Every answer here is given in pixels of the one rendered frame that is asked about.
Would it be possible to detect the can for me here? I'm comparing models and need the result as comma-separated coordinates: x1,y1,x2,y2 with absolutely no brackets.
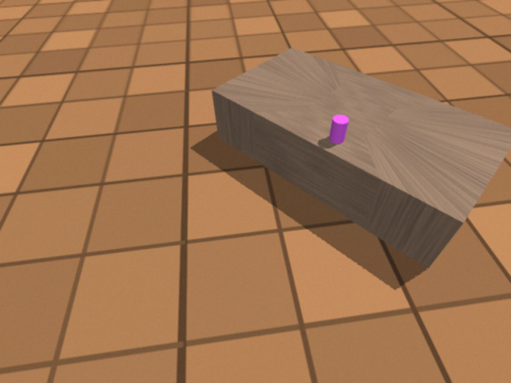
329,115,349,144

